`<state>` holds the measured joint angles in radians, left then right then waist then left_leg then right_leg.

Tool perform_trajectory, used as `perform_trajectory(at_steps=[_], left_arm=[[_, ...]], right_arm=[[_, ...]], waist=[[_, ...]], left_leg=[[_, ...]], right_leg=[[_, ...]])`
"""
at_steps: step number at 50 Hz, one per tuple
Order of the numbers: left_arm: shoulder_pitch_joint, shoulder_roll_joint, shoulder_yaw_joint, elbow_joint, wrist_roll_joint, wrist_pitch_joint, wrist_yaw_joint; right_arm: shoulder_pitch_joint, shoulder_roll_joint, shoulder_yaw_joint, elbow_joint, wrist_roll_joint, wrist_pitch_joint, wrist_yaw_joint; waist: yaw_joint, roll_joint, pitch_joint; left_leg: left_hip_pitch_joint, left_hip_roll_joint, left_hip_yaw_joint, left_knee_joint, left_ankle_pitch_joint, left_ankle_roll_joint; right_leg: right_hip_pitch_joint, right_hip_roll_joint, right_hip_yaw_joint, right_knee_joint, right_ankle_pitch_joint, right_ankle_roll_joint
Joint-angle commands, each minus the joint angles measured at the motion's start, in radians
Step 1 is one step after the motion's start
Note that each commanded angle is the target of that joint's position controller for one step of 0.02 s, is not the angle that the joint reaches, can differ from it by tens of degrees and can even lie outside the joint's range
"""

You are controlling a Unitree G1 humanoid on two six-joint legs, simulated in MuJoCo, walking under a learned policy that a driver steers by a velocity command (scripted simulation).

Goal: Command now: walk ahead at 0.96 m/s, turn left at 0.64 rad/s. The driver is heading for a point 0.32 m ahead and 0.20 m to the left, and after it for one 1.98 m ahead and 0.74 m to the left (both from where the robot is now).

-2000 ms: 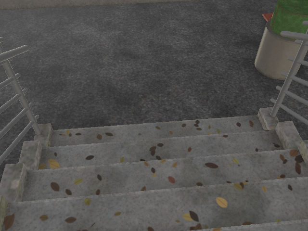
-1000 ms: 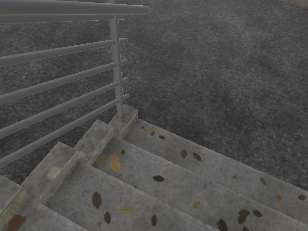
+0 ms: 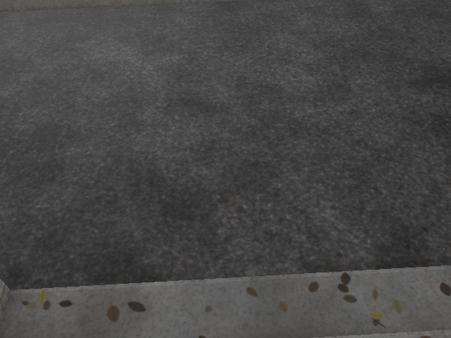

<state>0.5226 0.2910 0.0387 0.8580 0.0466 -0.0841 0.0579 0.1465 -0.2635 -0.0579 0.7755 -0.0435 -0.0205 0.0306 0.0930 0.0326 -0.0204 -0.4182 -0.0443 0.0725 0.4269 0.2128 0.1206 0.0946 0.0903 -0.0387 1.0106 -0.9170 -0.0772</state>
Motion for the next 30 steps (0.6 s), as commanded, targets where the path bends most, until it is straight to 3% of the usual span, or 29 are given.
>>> perform_trajectory(at_steps=[1,2,3,4,5,6,7,8,9,10,11,12,13,14,16,17,18,19,20,21,22,23,24,25,26,27,28,29,30], left_arm=[[-0.108,0.232,0.048,0.005,-0.001,0.013,0.015],[-0.118,0.033,0.007,-0.056,0.002,0.008,-0.006],[-0.170,0.097,-0.005,-0.179,-0.055,-0.007,-0.010],[-0.259,0.108,-0.006,-0.165,-0.041,-0.016,-0.017],[-0.311,0.125,-0.005,-0.135,0.009,-0.017,-0.018],[-0.290,0.137,0.002,-0.116,0.035,-0.013,-0.027],[-0.332,0.120,0.002,-0.116,0.045,0.005,-0.030],[-0.413,0.082,-0.008,-0.160,0.029,0.034,-0.041],[-0.399,0.050,-0.018,-0.152,0.045,0.044,-0.053],[-0.253,0.015,-0.021,-0.083,0.037,0.044,-0.068],[-0.312,0.066,0.002,-0.108,0.003,0.026,-0.068],[-0.330,0.038,-0.016,-0.113,0.000,0.007,-0.085],[-0.335,0.003,-0.023,-0.099,0.008,-0.004,-0.098],[-0.368,-0.007,-0.026,-0.106,0.004,-0.002,-0.099],[-0.474,-0.030,-0.031,-0.171,-0.009,0.007,-0.094],[-0.381,-0.035,-0.024,-0.134,-0.024,0.001,-0.085],[-0.228,-0.010,-0.013,-0.087,-0.033,-0.001,-0.070],[0.003,0.020,0.006,-0.033,-0.025,-0.010,-0.056],[0.260,0.072,0.034,0.037,-0.015,-0.014,-0.040],[0.196,0.093,0.047,0.038,-0.016,-0.018,-0.036],[0.037,0.099,0.023,-0.005,0.009,-0.032,-0.064],[0.039,0.046,0.020,-0.034,-0.003,-0.037,-0.088],[0.048,0.043,0.030,-0.022,-0.018,-0.036,-0.094],[0.021,-0.018,0.011,0.001,-0.034,-0.034,-0.088],[0.067,0.060,0.028,0.034,-0.015,-0.059,-0.084],[-0.050,0.050,0.023,0.034,-0.016,-0.076,-0.072],[-0.158,0.001,0.004,0.025,-0.022,-0.073,-0.060],[-0.173,0.060,0.020,0.024,-0.017,-0.066,-0.052],[-0.174,0.125,0.035,0.025,-0.015,-0.071,-0.049]], right_arm=[[0.642,-0.163,-0.054,0.136,-0.022,-0.008,-0.034],[0.568,-0.181,-0.046,0.133,0.017,-0.002,-0.015],[0.534,-0.256,-0.065,0.078,0.066,-0.009,-0.008],[0.501,-0.269,-0.077,0.059,0.048,-0.012,-0.038],[0.409,-0.214,-0.070,0.082,0.060,-0.001,-0.046],[0.368,-0.190,-0.058,0.083,0.038,-0.013,-0.035],[0.318,-0.098,-0.023,0.090,0.031,-0.031,-0.031],[0.239,-0.061,0.002,0.072,0.056,-0.045,-0.041],[0.227,-0.103,-0.005,0.056,0.048,-0.045,-0.046],[0.256,-0.139,-0.023,0.088,0.028,-0.046,-0.042],[0.251,-0.104,-0.020,0.099,0.045,-0.065,-0.044],[0.221,-0.061,-0.007,0.096,0.077,-0.073,-0.051],[0.223,-0.056,0.003,0.089,0.087,-0.072,-0.047],[0.253,-0.082,0.001,0.087,0.084,-0.063,-0.050],[0.333,-0.103,-0.004,0.098,0.048,-0.032,-0.051],[0.303,-0.088,-0.001,0.095,0.029,-0.022,-0.052],[0.256,-0.108,-0.008,0.087,0.014,-0.013,-0.057],[0.182,-0.140,-0.016,0.084,0.010,-0.009,-0.057],[0.063,-0.158,-0.026,0.053,0.015,-0.015,-0.055],[0.095,-0.059,-0.017,0.047,0.032,-0.015,-0.068],[0.272,0.037,0.010,-0.038,0.087,-0.017,-0.087],[0.296,0.002,0.009,-0.005,0.061,-0.015,-0.095],[0.225,-0.002,0.004,0.009,0.022,0.007,-0.088],[0.091,-0.010,-0.003,-0.008,-0.013,0.011,-0.067],[0.092,0.015,0.006,-0.076,-0.030,0.014,-0.047],[0.008,0.012,0.016,-0.139,-0.008,0.024,-0.021],[-0.067,-0.030,0.002,-0.122,-0.004,0.026,-0.001],[-0.047,-0.039,-0.011,-0.077,-0.009,0.042,0.006],[0.023,-0.062,-0.025,-0.050,-0.029,0.059,0.019]], waist=[[-0.392,-0.024,-0.088],[-0.245,0.268,-0.145],[-0.286,0.244,-0.401],[-0.292,0.033,-0.338],[-0.231,-0.146,-0.163],[-0.167,-0.135,-0.026],[-0.095,-0.221,0.095],[-0.038,-0.181,0.196],[-0.051,-0.051,0.166],[-0.025,0.052,0.077],[-0.028,0.010,0.088],[-0.020,-0.051,0.054],[-0.053,-0.044,0.023],[-0.088,0.000,0.029],[-0.160,0.064,0.094],[-0.133,0.103,0.051],[-0.048,0.101,0.019],[0.101,0.071,-0.028],[0.272,-0.033,-0.053],[0.205,-0.155,0.096],[-0.068,-0.278,0.014],[-0.046,-0.175,-0.070],[-0.029,-0.120,-0.006],[-0.044,0.021,0.080],[-0.065,-0.315,0.085],[-0.136,-0.330,0.191],[-0.147,-0.165,0.318],[-0.155,-0.114,0.283],[-0.177,-0.117,0.236]], left_leg=[[0.602,-0.001,-0.018,-0.056,-0.175,0.157],[1.059,0.186,-0.249,0.493,0.220,0.238],[1.321,0.336,-0.725,0.307,0.223,0.445],[1.197,0.440,-0.952,0.034,-0.164,0.497],[0.887,0.381,-0.872,-0.061,-0.285,0.413],[0.631,0.355,-0.879,0.007,-0.401,0.396],[0.332,0.282,-0.734,0.072,-0.349,0.320],[-0.038,0.158,-0.578,0.000,-0.420,0.260],[-0.159,0.097,-0.551,-0.045,-0.380,0.251],[-0.233,0.084,-0.500,-0.013,-0.151,0.243],[-0.196,0.028,-0.486,0.091,-0.197,0.201],[-0.320,-0.058,-0.387,0.164,-0.491,0.135],[-0.303,-0.070,-0.377,0.202,-0.542,0.114],[-0.265,-0.067,-0.401,0.245,-0.536,0.114],[-0.216,-0.066,-0.443,0.343,-0.508,0.104],[-0.202,-0.060,-0.448,0.456,-0.451,0.083],[-0.183,-0.071,-0.422,0.606,-0.401,0.067],[-0.198,-0.089,-0.376,0.899,-0.261,0.059],[-0.294,-0.120,-0.307,1.243,-0.157,0.040],[-0.465,-0.205,-0.219,1.668,-0.877,0.040],[-0.664,-0.085,-0.211,1.697,-0.958,0.033],[-0.734,0.021,-0.212,1.511,-0.835,0.052],[-0.749,0.027,-0.167,1.549,-0.760,0.048],[-0.729,0.062,-0.171,1.410,-0.615,0.073],[-0.788,0.119,-0.219,1.363,-0.585,0.062],[-0.693,0.171,-0.277,1.016,-0.409,0.005],[-0.481,0.187,-0.296,0.776,-0.232,-0.036],[-0.347,0.127,-0.205,0.827,-0.186,-0.047],[-0.351,0.110,-0.108,0.912,-0.129,-0.023]], right_leg=[[-0.331,-0.142,-0.037,0.911,1.511,0.016],[-1.075,-0.025,-0.006,1.276,0.081,0.050],[-1.333,0.003,0.129,1.174,0.172,0.110],[-1.381,-0.038,0.154,0.982,0.317,0.116],[-1.253,-0.103,0.157,0.815,0.346,0.089],[-1.198,-0.142,0.193,0.698,0.306,0.064],[-1.103,-0.188,0.231,0.449,0.490,0.080],[-0.888,-0.193,0.195,0.142,0.628,0.126],[-0.714,-0.173,0.111,0.045,0.717,0.136],[-0.508,-0.154,0.053,0.147,0.983,0.109],[-0.567,-0.173,0.122,0.001,1.274,0.096],[-0.377,-0.158,0.099,-0.217,1.556,0.073],[-0.289,-0.117,0.054,-0.253,1.623,0.068],[-0.282,-0.089,0.043,-0.275,1.545,0.070],[-0.294,-0.041,0.048,-0.355,1.370,0.069],[-0.190,-0.023,0.064,-0.284,1.431,0.069],[-0.077,-0.027,0.081,-0.312,1.369,0.075],[0.094,-0.075,0.108,-0.421,1.370,0.064],[0.295,-0.104,0.061,-0.548,1.396,0.066],[0.260,-0.292,0.191,-0.691,1.435,0.002],[0.367,-0.482,0.337,-0.221,2.123,0.043],[0.384,-0.517,0.385,-0.274,1.817,0.033],[0.213,-0.503,0.385,-0.368,1.503,-0.040],[-0.007,-0.377,0.261,-0.443,1.242,0.028],[-0.048,-0.502,0.406,-0.347,1.328,-0.046],[-0.317,-0.558,0.457,-0.526,1.079,-0.046],[-0.634,-0.503,0.382,-0.589,0.822,-0.034],[-0.704,-0.477,0.331,-0.582,0.827,-0.037],[-0.635,-0.492,0.277,-0.513,0.945,-0.045]])
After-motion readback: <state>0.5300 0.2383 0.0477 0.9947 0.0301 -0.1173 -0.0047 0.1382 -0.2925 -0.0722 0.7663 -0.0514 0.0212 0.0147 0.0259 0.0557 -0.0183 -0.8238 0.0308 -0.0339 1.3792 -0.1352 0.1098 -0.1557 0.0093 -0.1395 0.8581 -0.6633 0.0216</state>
